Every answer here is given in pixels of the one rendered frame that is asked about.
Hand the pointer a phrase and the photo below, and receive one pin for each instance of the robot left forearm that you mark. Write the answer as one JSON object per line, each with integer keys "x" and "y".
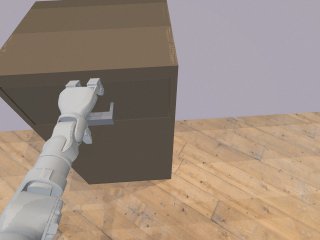
{"x": 48, "y": 176}

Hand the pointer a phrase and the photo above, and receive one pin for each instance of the robot left hand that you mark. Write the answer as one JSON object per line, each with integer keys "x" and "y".
{"x": 80, "y": 100}

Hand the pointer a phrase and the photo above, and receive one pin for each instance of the drawer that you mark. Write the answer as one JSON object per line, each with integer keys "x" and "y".
{"x": 133, "y": 99}

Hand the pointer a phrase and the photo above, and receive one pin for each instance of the robot left upper arm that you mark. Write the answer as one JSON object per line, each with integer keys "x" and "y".
{"x": 32, "y": 216}

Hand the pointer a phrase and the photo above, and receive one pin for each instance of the cabinet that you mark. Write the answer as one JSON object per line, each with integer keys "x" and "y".
{"x": 59, "y": 41}

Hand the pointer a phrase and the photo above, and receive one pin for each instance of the handle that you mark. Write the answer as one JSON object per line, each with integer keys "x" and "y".
{"x": 102, "y": 118}

